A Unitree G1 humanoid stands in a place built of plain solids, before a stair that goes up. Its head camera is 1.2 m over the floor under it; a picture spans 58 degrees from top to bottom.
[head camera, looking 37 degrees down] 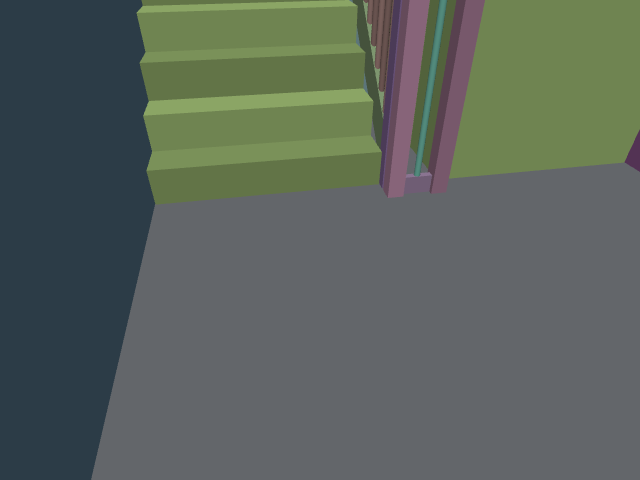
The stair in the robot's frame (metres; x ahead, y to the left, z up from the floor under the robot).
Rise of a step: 0.20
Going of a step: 0.22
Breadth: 1.20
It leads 10 degrees to the left of straight ahead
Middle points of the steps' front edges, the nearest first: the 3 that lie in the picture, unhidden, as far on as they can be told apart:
2.00 0.26 0.20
2.22 0.30 0.39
2.43 0.34 0.59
